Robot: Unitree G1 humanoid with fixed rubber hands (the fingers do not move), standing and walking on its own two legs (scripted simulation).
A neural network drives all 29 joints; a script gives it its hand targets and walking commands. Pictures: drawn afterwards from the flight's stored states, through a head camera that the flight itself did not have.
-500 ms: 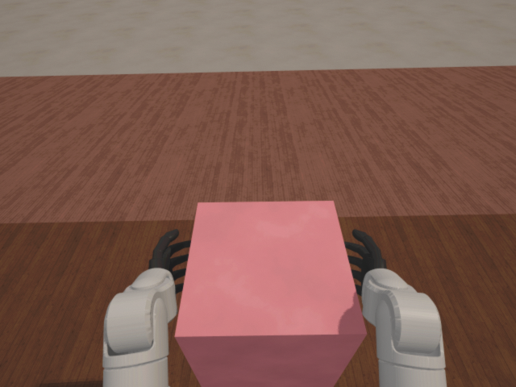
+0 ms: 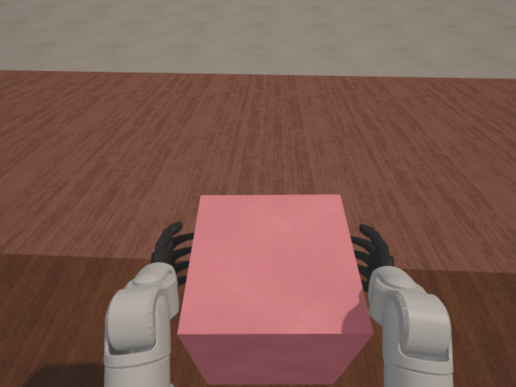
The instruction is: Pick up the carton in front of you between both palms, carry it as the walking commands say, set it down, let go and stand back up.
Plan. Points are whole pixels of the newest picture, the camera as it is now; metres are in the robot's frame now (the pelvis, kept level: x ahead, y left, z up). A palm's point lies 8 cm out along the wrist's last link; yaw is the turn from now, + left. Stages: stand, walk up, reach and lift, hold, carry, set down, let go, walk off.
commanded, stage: carry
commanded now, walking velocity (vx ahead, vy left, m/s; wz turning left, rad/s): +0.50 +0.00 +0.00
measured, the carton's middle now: (270, 294) +0.27 +0.01 +0.02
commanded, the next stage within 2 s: none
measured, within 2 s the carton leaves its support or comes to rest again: neither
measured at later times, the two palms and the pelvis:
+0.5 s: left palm (209, 128) +0.60 +0.14 +0.11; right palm (349, 130) +0.61 -0.16 +0.11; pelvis +0.34 -0.01 +0.00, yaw +1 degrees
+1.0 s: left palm (224, 47) +1.01 +0.16 +0.13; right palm (324, 46) +1.01 -0.14 +0.14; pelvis +0.66 +0.00 +0.00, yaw +0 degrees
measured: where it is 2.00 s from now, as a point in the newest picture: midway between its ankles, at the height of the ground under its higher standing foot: (268, 201)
